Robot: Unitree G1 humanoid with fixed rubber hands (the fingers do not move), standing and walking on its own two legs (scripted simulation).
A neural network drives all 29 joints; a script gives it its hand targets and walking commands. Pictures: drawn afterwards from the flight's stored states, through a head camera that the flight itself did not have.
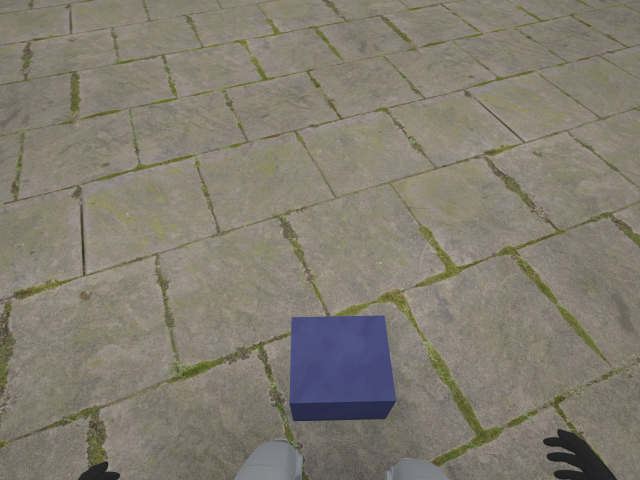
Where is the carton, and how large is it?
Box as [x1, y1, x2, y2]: [290, 315, 395, 420]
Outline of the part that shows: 384,315 292,317 290,407 293,420 385,418 395,401 395,395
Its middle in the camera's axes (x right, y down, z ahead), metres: +0.05 +0.36 +1.10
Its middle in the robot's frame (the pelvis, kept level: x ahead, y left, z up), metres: +0.46 -0.01 -0.63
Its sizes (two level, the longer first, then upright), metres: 0.265 0.233 0.190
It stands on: the floor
